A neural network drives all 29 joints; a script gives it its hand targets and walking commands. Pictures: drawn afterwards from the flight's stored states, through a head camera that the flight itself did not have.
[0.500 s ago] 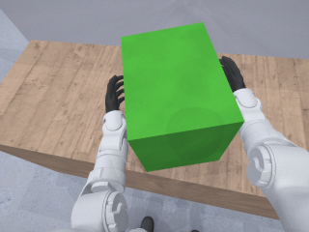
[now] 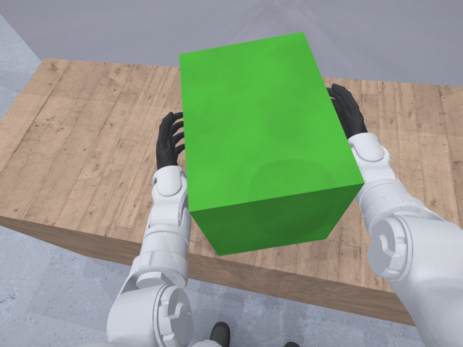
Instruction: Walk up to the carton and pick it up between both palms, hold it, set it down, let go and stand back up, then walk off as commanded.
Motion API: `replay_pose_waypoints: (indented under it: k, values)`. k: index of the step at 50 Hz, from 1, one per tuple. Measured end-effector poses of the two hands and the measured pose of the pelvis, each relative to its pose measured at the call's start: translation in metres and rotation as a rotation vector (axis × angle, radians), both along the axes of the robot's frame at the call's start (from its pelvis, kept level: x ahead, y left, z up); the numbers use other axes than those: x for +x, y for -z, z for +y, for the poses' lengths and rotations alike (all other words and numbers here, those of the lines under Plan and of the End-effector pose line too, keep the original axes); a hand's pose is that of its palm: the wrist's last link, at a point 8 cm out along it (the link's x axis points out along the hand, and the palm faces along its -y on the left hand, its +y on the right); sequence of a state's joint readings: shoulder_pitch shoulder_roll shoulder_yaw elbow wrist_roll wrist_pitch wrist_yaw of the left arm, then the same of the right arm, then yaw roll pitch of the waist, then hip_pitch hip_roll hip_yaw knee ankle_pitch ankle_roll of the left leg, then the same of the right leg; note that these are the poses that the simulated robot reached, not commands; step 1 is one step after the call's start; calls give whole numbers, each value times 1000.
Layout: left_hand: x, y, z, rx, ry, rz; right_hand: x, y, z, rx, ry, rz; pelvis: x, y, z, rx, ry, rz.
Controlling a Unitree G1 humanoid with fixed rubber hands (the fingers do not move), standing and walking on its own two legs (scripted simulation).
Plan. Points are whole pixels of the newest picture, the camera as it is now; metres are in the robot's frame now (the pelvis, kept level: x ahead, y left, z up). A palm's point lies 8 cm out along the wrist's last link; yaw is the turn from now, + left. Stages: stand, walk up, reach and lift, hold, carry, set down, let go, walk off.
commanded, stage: set down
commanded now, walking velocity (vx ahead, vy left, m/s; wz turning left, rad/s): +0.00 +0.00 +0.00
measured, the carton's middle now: (257, 152) +0.44 +0.06 -0.01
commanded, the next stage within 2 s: none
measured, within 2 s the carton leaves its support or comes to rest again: neither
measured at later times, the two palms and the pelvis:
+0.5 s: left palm (171, 164) +0.38 +0.21 +0.03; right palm (348, 134) +0.49 -0.09 +0.02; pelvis +0.00 +0.00 +0.00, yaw +0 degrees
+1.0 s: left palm (176, 178) +0.37 +0.20 +0.00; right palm (362, 137) +0.49 -0.12 +0.01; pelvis -0.01 +0.00 -0.01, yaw +0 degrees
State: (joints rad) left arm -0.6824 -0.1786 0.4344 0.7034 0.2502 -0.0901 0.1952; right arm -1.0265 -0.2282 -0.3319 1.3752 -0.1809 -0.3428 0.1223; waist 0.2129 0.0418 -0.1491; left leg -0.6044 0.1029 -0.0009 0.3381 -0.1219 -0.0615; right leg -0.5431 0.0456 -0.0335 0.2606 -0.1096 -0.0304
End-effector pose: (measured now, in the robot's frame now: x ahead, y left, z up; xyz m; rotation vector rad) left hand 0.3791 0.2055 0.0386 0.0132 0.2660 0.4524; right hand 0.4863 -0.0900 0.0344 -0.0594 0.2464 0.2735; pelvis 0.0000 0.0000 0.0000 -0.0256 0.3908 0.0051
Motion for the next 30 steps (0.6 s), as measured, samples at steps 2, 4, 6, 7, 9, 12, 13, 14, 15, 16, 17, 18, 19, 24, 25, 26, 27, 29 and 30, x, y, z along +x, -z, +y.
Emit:
replay_pose_waypoints:
  k: [2, 4, 6, 7, 9, 12, 13, 14, 15, 16, 17, 18, 19, 24, 25, 26, 27, 29, 30]
  values:
    - [0, 0, 0, 0, 0, -1, 0, 0, 0, 3, 0, 1, 0, 0, 0, 0, 0, 0]
    - [0, 0, 0, 1, 0, -1, 0, 1, 0, 4, 0, 2, 0, 0, 0, 0, 0, 0]
    - [0, 0, 0, 1, 0, -1, 0, 1, 0, 5, 0, 2, 0, 0, 0, 1, 0, 0]
    - [0, 0, 0, 1, -1, -1, 0, 1, 0, 7, 2, 4, 0, 0, 0, 1, 0, 0]
    - [0, 1, 0, 1, -1, -1, 0, 2, 0, 9, 2, 5, 0, 0, 0, 1, 0, 0]
    - [0, 1, 0, 1, -1, 0, 0, 2, 0, 9, 2, 5, 0, 0, 0, 1, 0, 0]
    - [0, 1, 0, 1, -1, 0, 0, 2, 0, 10, 2, 6, 0, 0, 0, 1, 0, 0]
    - [0, 1, 0, 1, -1, 0, 0, 2, 0, 10, 2, 7, 0, 0, 0, 1, 0, 0]
    - [0, 2, 0, 0, -1, 1, 0, 3, 0, 9, 2, 7, 0, 0, 0, 1, 0, 0]
    - [0, 2, 0, 0, -2, 2, 0, 3, 0, 8, 2, 9, 0, 0, 0, 1, 0, 0]
    - [0, 3, 0, -1, -2, 3, 0, 3, -1, 7, 2, 10, 0, 0, -1, 1, 0, 0]
    - [-1, 3, 0, -2, -2, 4, 0, 4, -1, 6, 3, 12, 0, 0, -1, 1, 0, 0]
    - [-1, 4, 0, -3, -3, 6, 0, 5, -1, 4, 3, 15, 0, 0, -1, 1, 0, 0]
    - [-1, 11, 1, -10, -5, 37, 0, 12, 0, -1, 5, 49, 1, 0, 0, 1, 0, 6]
    - [-1, 12, 1, -12, -6, 43, 1, 14, 0, -5, 6, 55, 1, 0, 0, 1, 0, 9]
    - [0, 14, 1, -13, -8, 50, 2, 16, 0, -12, 4, 59, 1, 1, 0, 1, 1, 13]
    - [0, 16, 1, -18, -12, 57, 3, 18, 1, -20, 3, 60, 1, 1, 0, 1, 1, 16]
    - [1, 19, 2, -35, -27, 59, 5, 21, 1, -38, -6, 59, 2, 1, -1, 0, 1, 28]
    - [1, 20, 3, -41, -36, 59, 6, 22, 2, -44, -10, 58, 2, 2, 0, 0, 2, 37]
